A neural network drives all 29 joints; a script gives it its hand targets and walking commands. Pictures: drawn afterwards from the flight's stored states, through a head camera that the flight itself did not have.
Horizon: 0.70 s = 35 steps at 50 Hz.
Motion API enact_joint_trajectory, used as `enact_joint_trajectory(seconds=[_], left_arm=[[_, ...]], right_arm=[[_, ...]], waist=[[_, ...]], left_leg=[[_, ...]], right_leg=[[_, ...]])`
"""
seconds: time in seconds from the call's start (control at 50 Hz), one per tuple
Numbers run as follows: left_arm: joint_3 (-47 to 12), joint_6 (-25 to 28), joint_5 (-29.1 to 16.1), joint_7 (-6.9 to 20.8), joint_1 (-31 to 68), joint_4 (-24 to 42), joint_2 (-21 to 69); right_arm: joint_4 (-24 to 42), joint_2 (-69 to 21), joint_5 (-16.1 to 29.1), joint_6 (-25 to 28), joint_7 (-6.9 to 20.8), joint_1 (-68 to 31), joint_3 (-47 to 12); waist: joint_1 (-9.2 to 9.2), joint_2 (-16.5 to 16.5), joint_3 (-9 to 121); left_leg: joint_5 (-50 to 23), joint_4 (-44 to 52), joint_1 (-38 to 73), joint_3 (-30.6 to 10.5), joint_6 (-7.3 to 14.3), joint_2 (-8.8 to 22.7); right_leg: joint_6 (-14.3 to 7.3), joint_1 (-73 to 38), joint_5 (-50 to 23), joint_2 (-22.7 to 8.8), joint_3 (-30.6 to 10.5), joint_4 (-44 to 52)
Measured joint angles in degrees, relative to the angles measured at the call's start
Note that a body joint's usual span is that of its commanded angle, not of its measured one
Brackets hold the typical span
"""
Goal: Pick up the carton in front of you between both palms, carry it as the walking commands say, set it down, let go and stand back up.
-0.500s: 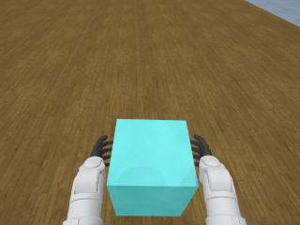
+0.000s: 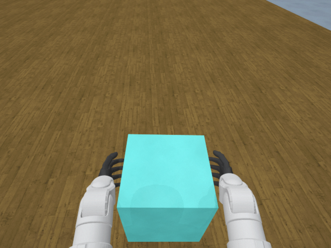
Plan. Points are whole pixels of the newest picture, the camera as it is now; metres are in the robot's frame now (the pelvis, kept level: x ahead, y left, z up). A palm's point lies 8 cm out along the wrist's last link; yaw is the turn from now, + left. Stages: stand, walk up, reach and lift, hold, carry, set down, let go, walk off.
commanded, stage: carry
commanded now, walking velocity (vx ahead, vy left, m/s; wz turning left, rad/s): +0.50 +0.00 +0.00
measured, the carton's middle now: (165, 189) +0.31 +0.00 -0.04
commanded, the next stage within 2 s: none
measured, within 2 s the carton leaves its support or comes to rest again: neither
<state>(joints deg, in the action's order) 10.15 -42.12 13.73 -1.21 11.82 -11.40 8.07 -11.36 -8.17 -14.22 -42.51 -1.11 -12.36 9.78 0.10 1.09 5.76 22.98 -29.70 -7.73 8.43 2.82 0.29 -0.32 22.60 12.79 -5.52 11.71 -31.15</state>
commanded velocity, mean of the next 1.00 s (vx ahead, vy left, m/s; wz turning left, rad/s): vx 0.24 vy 0.00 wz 0.00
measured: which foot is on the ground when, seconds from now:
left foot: down 0.00-0.20, up 0.22-0.58, down 0.60-1.00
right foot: down 0.00-0.62, up 0.64-0.90, down 0.92-1.00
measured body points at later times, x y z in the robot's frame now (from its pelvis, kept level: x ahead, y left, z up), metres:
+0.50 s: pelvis +0.18 -0.03 +0.02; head +0.19 -0.03 +0.47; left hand +0.48 +0.12 +0.05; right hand +0.48 -0.18 +0.05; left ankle +0.29 +0.12 -0.70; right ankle +0.10 -0.12 -0.73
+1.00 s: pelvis +0.39 +0.00 +0.01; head +0.39 +0.00 +0.46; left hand +0.69 +0.14 +0.04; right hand +0.68 -0.16 +0.04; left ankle +0.37 +0.10 -0.73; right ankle +0.41 -0.11 -0.73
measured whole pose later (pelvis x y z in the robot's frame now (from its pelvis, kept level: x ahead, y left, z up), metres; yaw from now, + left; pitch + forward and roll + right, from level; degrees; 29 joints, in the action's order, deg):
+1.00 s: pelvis +0.39 +0.00 +0.01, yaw -1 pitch +2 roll +0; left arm 7.6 -39.3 11.8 -2.7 10.0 -5.6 7.8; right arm -6.0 -7.8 -11.5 -39.1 -1.6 -10.3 8.9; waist 0.5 0.5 2.7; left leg 15.8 -26.9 -13.2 12.4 1.4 3.1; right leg -0.5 17.3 10.8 -3.8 8.8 -26.5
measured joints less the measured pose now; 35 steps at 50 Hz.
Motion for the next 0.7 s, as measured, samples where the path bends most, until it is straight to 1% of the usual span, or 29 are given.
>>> enact_joint_trajectory(seconds=[0.04, 0.1, 0.14, 0.16, 0.18, 0.2, 0.22, 0.26, 0.28, 0.3, 0.32, 0.36, 0.44, 0.48, 0.54, 0.58, 0.6, 0.62, 0.64, 0.68, 0.7], left_arm=[[-0.1, 0.0, -0.1, 0.0, -0.6, 0.1, -0.1], [0.2, 0.1, -0.5, 0.1, -0.5, 0.5, -0.1], [0.6, 0.4, -0.8, 0.2, 0.1, 1.2, 0.0], [0.8, 0.5, -0.9, 0.2, 0.5, 1.4, 0.0], [0.9, 0.7, -0.9, 0.3, 1.1, 1.4, 0.2], [0.9, 0.9, -0.7, 0.3, 1.8, 1.1, 0.3], [0.6, 1.2, -0.3, 0.3, 2.3, 0.5, 0.5], [0.0, 1.2, 0.2, 0.3, 2.3, -0.2, 0.5], [-0.3, 1.2, 0.2, 0.2, 1.8, -0.2, 0.4], [-0.6, 1.2, 0.0, 0.0, 1.1, 0.0, 0.2], [-1.0, 1.2, -0.2, -0.2, 0.3, 0.4, 0.1], [-1.8, 1.4, -1.1, -0.7, -0.9, 1.7, -0.1], [-2.8, 1.4, -2.6, -1.3, -1.7, 5.7, -0.3], [-3.1, 1.1, -2.8, -1.3, -1.6, 7.0, -0.3], [-3.2, 0.4, -2.4, -1.1, -1.3, 7.1, -0.2], [-3.0, 0.0, -1.8, -0.9, -1.0, 6.6, -0.1], [-2.8, -0.2, -1.5, -0.9, -0.9, 6.3, -0.1], [-2.2, -0.3, -1.2, -0.7, -0.5, 5.8, -0.3], [-1.3, -0.2, -1.0, -0.6, 0.0, 5.1, -0.2], [-0.2, 0.2, -0.6, -0.6, 0.2, 4.1, 0.0], [-0.2, 0.5, -0.4, -0.6, -0.1, 3.7, 0.0]], right_arm=[[-0.1, 0.1, 0.0, -0.1, -0.1, 0.4, -0.5], [0.4, 0.0, -0.1, -0.1, -0.2, 0.2, -0.8], [1.3, 0.0, -0.1, -0.1, -0.3, -0.2, -0.8], [1.8, -0.1, -0.1, -0.1, -0.3, -0.4, -0.7], [2.4, -0.1, -0.1, 0.0, -0.3, -0.7, -0.4], [2.8, -0.1, 0.0, 0.1, -0.3, -0.8, 0.1], [3.0, 0.0, 0.1, 0.4, -0.3, -0.6, 0.6], [2.7, 0.1, 0.3, 0.7, -0.2, 0.1, 1.0], [2.4, 0.1, 0.4, 0.7, -0.2, 0.3, 0.8], [2.2, 0.2, 0.5, 0.8, -0.2, 0.7, 0.6], [2.3, 0.2, 0.6, 0.8, -0.2, 1.0, 0.2], [3.2, 0.4, 0.9, 1.0, -0.2, 1.8, -0.4], [7.4, 0.5, 2.0, 1.1, -0.5, 3.0, -1.3], [8.9, 0.5, 2.2, 0.9, -0.6, 3.1, -1.4], [9.2, 0.5, 2.3, 0.4, -0.6, 3.2, -1.3], [8.3, 0.5, 2.1, 0.2, -0.4, 2.7, -1.0], [7.6, 0.4, 1.9, 0.0, -0.2, 2.2, -0.8], [6.1, 0.3, 1.6, 0.4, -0.2, 1.5, -0.8], [4.4, 0.1, 1.2, 1.0, -0.1, 0.6, -0.7], [2.0, -0.1, 0.7, 1.5, 0.1, -0.7, -0.3], [1.3, -0.2, 0.6, 1.8, 0.1, -0.8, -0.2]], waist=[[0.09, 0.4, 0.5], [0.36, 1.1, 0.7], [0.49, 1.5, 0.4], [0.51, 1.7, 0.2], [0.55, 2.1, 0.0], [0.51, 2.3, -0.2], [0.19, 2.0, -0.3], [-0.43, 0.6, -0.4], [-0.68, -0.1, -0.5], [-0.88, -0.6, -0.6], [-1.05, -1.0, -0.8], [-1.28, -1.3, -1.3], [-1.11, -1.0, -2.1], [-0.81, -0.9, -2.0], [-0.44, -1.0, -1.3], [-0.29, -1.2, -0.9], [-0.28, -1.2, -0.8], [0.0, -1.9, -0.8], [0.19, -3.1, -1.3], [-0.03, -3.4, -2.7], [-0.16, -3.2, -3.4]], left_leg=[[-0.6, 2.6, 1.8, 0.1, -0.1, 0.2], [-2.0, 7.2, 4.3, 0.0, -0.8, 0.5], [-2.0, 8.6, 5.4, -0.1, -1.5, 1.1], [-1.3, 8.1, 5.6, -0.3, -2.0, 1.6], [0.1, 6.1, 5.2, -0.8, -2.6, 2.4], [1.6, 1.6, 3.5, -1.1, -3.0, 3.4], [2.2, -5.2, 0.4, -1.7, -3.2, 3.9], [4.4, -19.3, -7.0, -3.4, -2.8, 3.1], [4.4, -24.1, -10.3, -3.6, -2.5, 2.9], [3.4, -26.5, -13.1, -3.6, -2.3, 2.9], [1.7, -26.8, -15.4, -3.4, -2.2, 3.2], [-2.1, -23.9, -19.0, -3.1, -2.7, 4.0], [-9.3, -12.8, -23.2, -2.3, -3.5, 5.7], [-12.3, -7.6, -23.8, -1.6, -3.5, 5.9], [-15.9, -1.7, -22.9, 0.3, -3.2, 5.5], [-18.4, 2.5, -20.3, 2.2, -3.0, 4.6], [-19.9, 4.7, -18.3, 3.4, -2.7, 4.1], [-22.1, 4.1, -17.8, 4.2, -1.2, 3.6], [-20.2, 1.6, -18.2, 4.8, 0.2, 3.0], [-15.8, 0.2, -17.4, 5.4, 1.7, 3.0], [-15.0, 1.2, -16.4, 5.5, 1.9, 3.1]], right_leg=[[0.7, 0.1, 4.0, 0.3, -0.4, -2.8], [0.8, 0.3, 6.5, 0.8, -1.4, -5.1], [0.5, -0.6, 6.6, 1.6, -1.2, -2.9], [0.1, -1.8, 5.1, 2.1, -0.5, 0.2], [-0.7, -3.3, 1.5, 2.7, 0.3, 3.0], [-1.5, -3.9, -2.7, 3.1, 1.1, 3.8], [-2.2, -4.0, -2.9, 3.3, 1.6, 3.1], [-2.9, -5.1, -0.4, 3.1, 1.8, 3.7], [-2.9, -6.1, 0.1, 3.0, 1.6, 5.1], [-2.8, -7.3, 0.0, 3.0, 1.4, 6.8], [-2.4, -8.7, -0.4, 2.9, 1.1, 8.7], [-2.0, -11.5, -1.1, 3.0, 0.7, 12.2], [-1.1, -16.5, -0.9, 3.0, 0.2, 16.9], [-0.3, -18.7, 0.3, 2.9, 0.0, 18.0], [1.3, -21.9, 3.4, 2.4, -0.3, 17.6], [2.6, -23.3, 7.2, 1.6, -0.7, 14.4], [3.3, -23.3, 10.0, 1.1, -1.1, 10.8], [3.8, -21.7, 13.0, -0.2, -1.5, 5.1], [3.8, -18.5, 14.1, -1.2, -3.0, -2.9], [3.3, -10.5, 16.2, 0.0, -6.5, -18.8], [2.7, -7.0, 16.9, 0.9, -7.3, -23.6]])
